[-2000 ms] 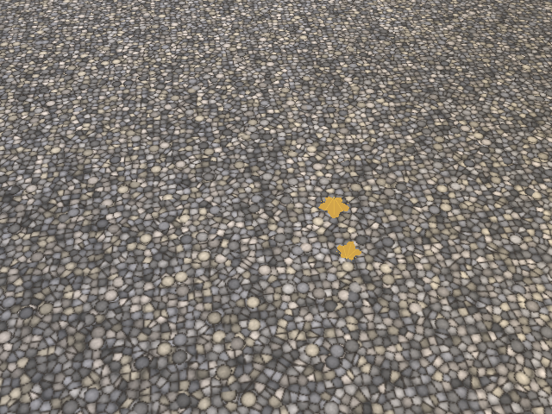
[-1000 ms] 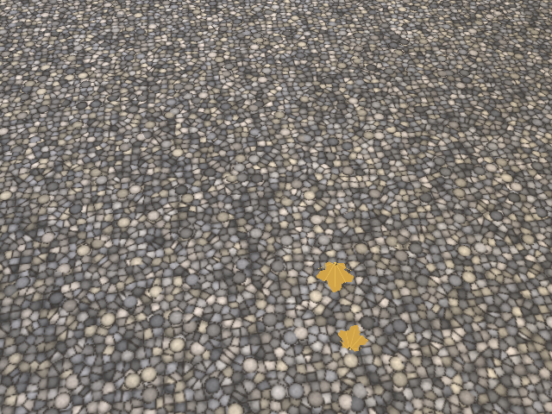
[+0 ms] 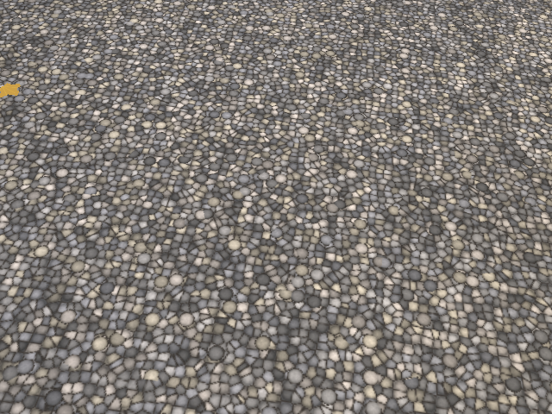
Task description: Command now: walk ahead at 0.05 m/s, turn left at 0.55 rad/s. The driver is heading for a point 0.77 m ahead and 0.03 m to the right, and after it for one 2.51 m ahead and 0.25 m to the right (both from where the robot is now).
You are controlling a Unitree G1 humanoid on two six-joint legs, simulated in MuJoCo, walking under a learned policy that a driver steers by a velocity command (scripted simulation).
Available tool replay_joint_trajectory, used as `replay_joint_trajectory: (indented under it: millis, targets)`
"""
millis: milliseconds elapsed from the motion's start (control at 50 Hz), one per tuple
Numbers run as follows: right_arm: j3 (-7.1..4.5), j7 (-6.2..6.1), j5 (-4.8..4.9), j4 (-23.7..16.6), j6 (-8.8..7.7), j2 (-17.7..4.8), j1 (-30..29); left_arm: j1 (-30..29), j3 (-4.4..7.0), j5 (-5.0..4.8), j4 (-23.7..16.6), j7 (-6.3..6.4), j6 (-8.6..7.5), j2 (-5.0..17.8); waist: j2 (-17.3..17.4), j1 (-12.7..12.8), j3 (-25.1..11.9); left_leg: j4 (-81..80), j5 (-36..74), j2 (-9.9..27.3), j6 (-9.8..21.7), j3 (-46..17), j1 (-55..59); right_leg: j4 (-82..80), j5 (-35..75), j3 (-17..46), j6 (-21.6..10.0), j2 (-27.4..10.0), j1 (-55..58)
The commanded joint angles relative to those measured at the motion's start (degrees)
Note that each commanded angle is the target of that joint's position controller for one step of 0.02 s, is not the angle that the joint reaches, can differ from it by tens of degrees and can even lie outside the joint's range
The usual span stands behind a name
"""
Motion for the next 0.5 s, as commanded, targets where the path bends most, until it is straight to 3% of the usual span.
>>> replay_joint_trajectory:
  millis: [20, 40, 80, 100, 120, 140, 180, 260, 380, 420, 440, 460, 480, 500]
  targets:
    - [-4.67, -1.37, 1.01, -1.87, -1.28, -17.32, 11.15, 1.36, 0.90, -0.70, -6.95, 0.03, 1.53, 3.52, 21.20, -4.00, -9.86, -15.92, 39.30, 23.27, 16.11, -35.39, 17.49, 25.75, -18.01, 9.18, 3.09, 6.07, -19.12]
    - [-4.41, -1.46, 1.90, -1.28, -0.80, -15.28, 12.76, -1.26, 1.03, -0.11, -6.67, 0.00, 2.39, 5.21, 9.26, -4.37, -9.53, -15.74, 35.54, 21.47, 16.79, -30.28, 17.64, 31.32, -15.23, 16.24, 3.66, 3.70, -20.65]
    - [-2.75, -2.11, 1.29, -2.64, 0.08, -10.55, 5.11, -1.55, 0.87, -1.21, -5.93, -0.17, 2.02, 3.74, 5.71, -0.85, -4.62, -17.42, 26.71, 15.07, 12.33, -21.32, 11.22, 28.66, -5.33, 18.74, 3.28, 2.46, -20.07]
    - [-2.23, -2.39, 1.71, -3.52, 0.12, -8.98, 2.34, -1.18, 1.16, -0.32, -5.70, -0.13, 1.97, 4.67, 6.82, 0.18, -4.10, -17.70, 26.08, 12.88, 10.56, -18.79, 10.32, 26.93, -2.16, 18.88, 3.05, 2.28, -19.12]
    - [-1.67, -2.35, 1.40, -4.11, -0.03, -7.64, 0.86, 0.76, 1.26, 0.43, -4.73, -0.23, 2.23, 4.89, 7.18, 0.89, -5.56, -17.40, 29.12, 11.40, 10.06, -16.67, 9.93, 27.55, -0.34, 18.25, 2.89, 3.16, -17.05]
    - [-1.46, -2.16, 1.31, -4.07, -0.45, -7.57, 1.56, 1.77, 1.28, 0.47, -4.38, -0.36, 2.61, 4.68, 6.43, 1.00, -7.01, -17.13, 31.39, 11.25, 9.99, -16.00, 10.23, 27.55, 0.31, 18.35, 2.81, 3.72, -15.64]
    - [-1.45, -1.95, 1.16, -3.52, -1.21, -8.56, 2.86, 2.41, 1.03, -0.18, -4.17, -0.48, 3.14, 3.78, 5.35, 0.99, -7.89, -17.61, 30.33, 11.19, 9.86, -15.69, 11.10, 24.47, 0.65, 18.79, 3.01, 3.91, -14.37]
    - [-0.98, -2.13, 0.72, -2.53, -1.19, -9.05, 4.05, -0.06, 0.50, -0.40, -4.76, -0.22, 3.83, 3.40, 8.01, -0.67, -6.35, -19.83, 16.77, 11.21, 9.35, -17.22, 11.27, 13.66, -0.10, 19.17, 3.14, 3.93, -12.01]
    - [-0.46, -1.94, 0.39, -1.20, -0.56, -9.65, 2.80, 1.46, -0.05, -1.18, -3.87, 0.36, 3.05, 2.93, 8.44, -0.84, -4.82, -19.45, 7.59, 11.23, 8.35, -19.87, 7.44, -2.55, -0.39, 17.63, 1.09, 6.11, -1.81]
    - [-0.10, -2.25, 1.16, -0.44, -0.33, -9.08, 2.19, 5.24, -0.54, -0.91, -2.23, 0.53, 2.08, 1.87, 5.79, 1.51, -4.36, -17.45, 5.98, 9.75, 4.72, -19.15, 3.70, -17.35, 10.14, 17.83, -0.23, 5.83, 6.71]
    - [0.55, -2.23, 1.36, -0.26, -0.53, -6.89, 3.32, 5.59, -0.53, -0.03, -2.11, 0.66, 1.22, 3.61, 1.90, 0.51, -4.42, -15.17, 3.64, 7.53, 1.61, -17.87, 1.21, -22.03, 10.88, 24.59, -1.20, 0.40, 9.76]
    - [0.94, -1.97, 2.06, -0.09, -0.73, -4.63, 5.95, 3.15, -0.21, 0.16, -2.96, 0.64, 0.55, 7.27, -5.02, -3.00, -4.07, -12.16, 0.40, 1.30, -0.65, -11.82, 0.76, -24.36, 12.63, 33.50, -3.71, -7.54, 7.60]
    - [1.03, -1.93, 1.70, 0.80, -0.50, -5.09, 3.88, -1.35, -0.64, -0.42, -3.12, -0.05, 0.22, 5.70, -7.08, -3.03, -0.83, -13.18, 1.02, -0.35, -1.48, -9.80, 7.31, -25.16, 10.37, 33.93, -5.32, -8.83, -2.58]
    - [1.01, -1.77, 1.35, 1.70, -0.52, -5.71, 3.59, -3.45, -1.31, -0.40, -3.46, -0.40, -0.23, 3.56, -5.95, -3.38, -0.53, -14.20, 4.88, 0.61, -1.64, -10.66, 11.90, -25.74, 7.32, 31.44, -3.76, -6.15, -4.76]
